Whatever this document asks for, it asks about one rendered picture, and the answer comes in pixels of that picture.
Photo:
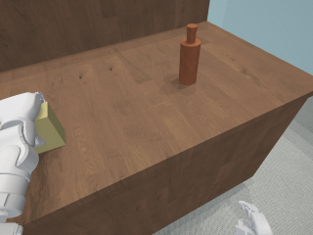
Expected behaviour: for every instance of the left robot forearm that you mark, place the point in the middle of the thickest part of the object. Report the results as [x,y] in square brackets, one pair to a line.
[18,160]

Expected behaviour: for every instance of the table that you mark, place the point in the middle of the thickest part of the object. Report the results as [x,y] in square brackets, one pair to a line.
[142,149]

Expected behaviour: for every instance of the robot right hand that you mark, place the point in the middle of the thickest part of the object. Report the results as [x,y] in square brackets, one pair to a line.
[258,223]

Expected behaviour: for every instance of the left robot upper arm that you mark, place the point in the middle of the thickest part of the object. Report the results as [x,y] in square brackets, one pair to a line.
[10,228]

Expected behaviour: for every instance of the robot left hand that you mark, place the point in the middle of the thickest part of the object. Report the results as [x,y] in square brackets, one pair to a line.
[25,105]

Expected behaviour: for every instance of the sponge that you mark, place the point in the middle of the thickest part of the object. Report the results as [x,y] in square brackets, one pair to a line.
[48,126]

